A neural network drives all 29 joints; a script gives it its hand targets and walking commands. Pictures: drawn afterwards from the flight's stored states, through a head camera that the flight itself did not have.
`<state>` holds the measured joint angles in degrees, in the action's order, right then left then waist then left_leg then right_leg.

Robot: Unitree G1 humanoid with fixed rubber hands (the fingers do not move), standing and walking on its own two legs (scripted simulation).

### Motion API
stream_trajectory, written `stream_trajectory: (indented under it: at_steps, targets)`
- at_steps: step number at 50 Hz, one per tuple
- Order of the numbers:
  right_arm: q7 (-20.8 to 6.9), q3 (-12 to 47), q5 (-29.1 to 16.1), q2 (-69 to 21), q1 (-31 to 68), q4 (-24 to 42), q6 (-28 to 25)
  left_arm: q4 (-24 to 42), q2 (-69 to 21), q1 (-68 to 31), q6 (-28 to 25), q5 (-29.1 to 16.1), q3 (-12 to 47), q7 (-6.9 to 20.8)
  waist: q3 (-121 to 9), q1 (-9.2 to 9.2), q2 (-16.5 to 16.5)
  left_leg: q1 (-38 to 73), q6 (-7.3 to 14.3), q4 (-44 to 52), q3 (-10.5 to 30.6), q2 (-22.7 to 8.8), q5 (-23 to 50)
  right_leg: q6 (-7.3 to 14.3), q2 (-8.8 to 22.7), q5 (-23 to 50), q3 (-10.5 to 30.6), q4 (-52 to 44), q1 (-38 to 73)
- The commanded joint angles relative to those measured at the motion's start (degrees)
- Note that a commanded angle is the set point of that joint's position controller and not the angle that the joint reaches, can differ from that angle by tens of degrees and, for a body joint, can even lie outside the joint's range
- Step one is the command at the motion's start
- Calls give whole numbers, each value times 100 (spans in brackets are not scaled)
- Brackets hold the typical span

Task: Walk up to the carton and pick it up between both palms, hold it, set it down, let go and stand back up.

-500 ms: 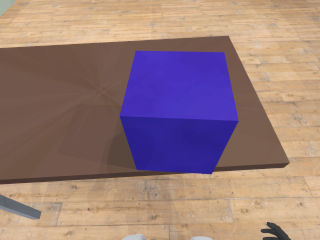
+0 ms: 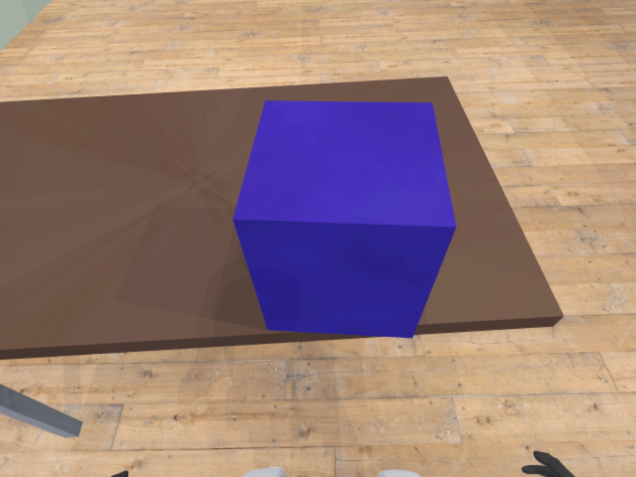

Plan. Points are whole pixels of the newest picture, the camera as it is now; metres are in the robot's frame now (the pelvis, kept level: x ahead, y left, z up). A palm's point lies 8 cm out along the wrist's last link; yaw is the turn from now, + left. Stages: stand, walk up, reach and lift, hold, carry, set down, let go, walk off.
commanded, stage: stand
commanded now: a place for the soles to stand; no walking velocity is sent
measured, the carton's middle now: (343, 226) +0.41 -0.03 +0.07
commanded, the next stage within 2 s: reach and lift in 0.46 s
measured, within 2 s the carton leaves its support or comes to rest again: neither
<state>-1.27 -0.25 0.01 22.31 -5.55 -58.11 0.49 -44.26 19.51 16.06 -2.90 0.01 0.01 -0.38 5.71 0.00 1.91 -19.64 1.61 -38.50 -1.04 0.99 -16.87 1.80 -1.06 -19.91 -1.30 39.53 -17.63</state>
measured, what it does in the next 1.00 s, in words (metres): stands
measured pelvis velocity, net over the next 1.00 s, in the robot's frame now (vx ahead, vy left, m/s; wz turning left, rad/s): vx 0.00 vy -0.01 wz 0.00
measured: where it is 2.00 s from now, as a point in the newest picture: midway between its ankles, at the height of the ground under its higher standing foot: outside the picture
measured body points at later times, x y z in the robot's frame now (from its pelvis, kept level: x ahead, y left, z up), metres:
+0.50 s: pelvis -0.01 -0.01 +0.00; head +0.02 -0.02 +0.45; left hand +0.08 +0.28 -0.10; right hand +0.09 -0.31 -0.13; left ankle +0.04 +0.11 -0.72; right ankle +0.02 -0.10 -0.72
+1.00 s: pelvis +0.00 -0.01 +0.00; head +0.02 +0.00 +0.45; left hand +0.18 +0.24 -0.09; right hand +0.14 -0.28 -0.09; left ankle +0.04 +0.11 -0.72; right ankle +0.02 -0.10 -0.72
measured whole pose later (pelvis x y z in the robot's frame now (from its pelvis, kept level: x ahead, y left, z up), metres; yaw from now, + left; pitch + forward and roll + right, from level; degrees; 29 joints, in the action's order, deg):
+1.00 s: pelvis +0.00 -0.01 +0.00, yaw +0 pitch -4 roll +1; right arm -2.3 -1.9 0.4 16.9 -10.3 -44.6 -8.1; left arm -29.4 14.9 6.4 20.0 0.0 -0.2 -1.8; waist 5.8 0.0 -1.5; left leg -15.5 0.7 -35.9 -1.0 1.0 -16.2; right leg 2.3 -1.1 -19.7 -1.3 38.0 -14.2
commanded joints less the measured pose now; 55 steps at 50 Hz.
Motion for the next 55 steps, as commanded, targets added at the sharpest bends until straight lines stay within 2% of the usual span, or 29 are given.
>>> stream_trajectory:
  at_steps: [1,2,3,5,8,9,11,13,19,21,23,24,25,27,28,29,31,33,34,36,37,41,44,45,48,49,50,53,55]
  targets:
    - [80,-262,70,1076,343,319,-289,-280,1325,-482,-102,79,-271,-84,-1060,10,-478,908,245,1017,851,-739,312,288,802,628,1131,-1426,121]
    - [81,-264,64,1082,266,330,-286,-282,1339,-484,-104,87,-275,-78,-1079,-25,-667,910,270,1081,881,-770,229,293,792,511,1096,-1453,152]
    - [58,-248,66,1087,283,323,-293,-270,1292,-545,-99,83,-283,-84,-1134,-22,-455,897,244,1130,897,-791,241,276,790,471,1038,-1386,203]
    - [77,-249,48,1084,326,357,-294,-291,1302,-496,-98,92,-273,-79,-1027,22,-690,767,256,1105,953,-820,125,253,780,457,1069,-1468,184]
    - [72,-237,68,1075,304,323,-297,-307,1352,-449,-103,95,-289,-69,-1121,3,-586,914,222,1093,874,-706,147,286,841,472,1163,-1459,166]
    - [69,-249,66,1038,267,322,-296,-306,1370,-529,-103,108,-304,-70,-1121,-30,-735,900,231,1102,844,-705,89,311,835,470,1137,-1470,170]
    - [75,-252,73,1037,271,297,-300,-275,1339,-561,-118,93,-286,-69,-1019,-36,-790,891,221,1102,859,-723,177,291,833,452,1140,-1539,67]
    - [62,-244,68,1040,288,296,-307,-246,1336,-537,-109,90,-272,-57,-1081,-15,-641,981,234,1108,891,-724,77,271,810,376,1150,-1513,53]
    - [61,-234,49,1032,262,305,-311,-266,1367,-498,-119,91,-303,-66,-1171,-1,-819,975,222,1007,826,-708,354,269,871,684,1186,-1510,202]
    - [55,-246,59,1064,218,273,-299,-225,1376,-613,-131,107,-303,-72,-1103,-81,-686,1063,183,952,738,-657,560,267,899,813,1214,-1488,59]
    - [50,-219,41,1011,263,313,-305,-271,1348,-539,-120,84,-288,-76,-1162,-36,-750,1102,216,970,743,-700,530,245,844,801,1136,-1473,111]
    - [-120,-785,699,135,1791,607,-1255,944,1254,-2549,1006,-40,-495,-194,-813,-184,-819,-217,-399,325,-109,-315,-995,285,310,-1355,45,-739,-1199]
    - [-264,-867,690,476,1301,577,-1328,1275,1069,-2568,1582,-1,-351,-306,-713,-220,-849,407,-342,-88,-19,-346,-1265,540,450,-1678,73,-581,-1701]
    - [-315,-862,595,650,942,711,-1292,1777,1026,-2363,2077,42,-479,-300,-630,-296,-1301,1457,-267,-753,34,-202,-1104,696,703,-2000,281,-780,-2657]
    - [-275,-869,562,664,773,841,-1282,2007,1027,-2360,2228,86,-488,-279,-757,-298,-1356,1992,-294,-860,36,-162,-819,668,727,-1815,236,-854,-2956]
    - [-238,-840,479,612,759,817,-1295,2144,946,-2370,2326,57,-403,-258,-741,-292,-1220,2114,-315,-704,-3,-212,-599,619,676,-1424,158,-916,-2757]
    - [-226,-932,441,607,566,850,-1238,2670,953,-2295,2422,16,-443,-271,-822,-299,-994,1937,-342,-323,3,-385,-429,431,482,-676,-21,-759,-2140]
    - [-232,-1035,373,673,518,1013,-1201,2882,801,-2097,2417,43,-437,-280,-736,-274,-566,1390,-316,300,-20,-572,-204,176,229,262,-181,-607,-1088]
    - [-236,-1043,349,688,403,1151,-1175,2982,781,-1912,2399,92,-525,-278,-848,-268,-472,1160,-308,466,-62,-553,158,84,164,768,-182,-579,-554]
    - [-190,-954,158,637,17,1344,-1197,3111,773,-1426,2320,211,-705,-275,-1264,-219,-430,1523,-348,508,-78,-401,1021,-51,116,1822,-84,-712,-43]
    - [-168,-900,55,574,5,1522,-1231,3186,732,-1276,2268,169,-769,-262,-1427,-154,-524,1611,-364,511,-78,-325,1366,-109,100,2266,-51,-767,156]
    - [-99,-827,-82,515,-197,1706,-1287,3374,691,-864,2187,292,-870,-256,-1527,-136,-332,1828,-417,711,-36,-177,1941,-209,57,2926,44,-997,549]
    - [-56,-813,-64,410,-246,1894,-1254,3445,686,-830,2096,286,-878,-251,-1413,-141,-369,1827,-403,922,-60,-104,1900,-269,51,2925,119,-1191,697]
    - [-24,-786,-54,310,-282,2108,-1272,3475,698,-820,2031,228,-916,-256,-1350,-98,-538,1816,-351,1003,-67,-84,1833,-316,64,2993,150,-1262,750]
    - [42,-713,-84,65,-399,2606,-1268,3430,633,-829,1845,60,-826,-231,-1359,-44,-721,1845,-276,1261,-106,-5,1664,-354,92,3069,279,-1448,857]
    - [54,-671,-96,-11,-532,2648,-1262,3466,606,-722,1790,29,-819,-222,-1419,-26,-630,1873,-277,1321,-146,1,1619,-348,125,3020,308,-1509,878]
    - [56,-659,-121,-84,-579,2819,-1241,3438,563,-709,1750,-7,-766,-228,-1396,-38,-708,1921,-244,1460,-133,18,1541,-356,96,2975,320,-1593,918]
    - [120,-603,-170,-365,-943,3143,-1155,3529,579,-637,1575,-148,-717,-159,-1333,-19,-614,1897,-198,1666,-222,47,1299,-377,168,2671,428,-1794,987]
    - [162,-585,-101,-523,-901,3516,-1082,3626,620,-740,1477,-246,-735,-155,-1193,38,-617,1866,-153,1861,-275,47,1015,-367,177,2060,476,-1975,913]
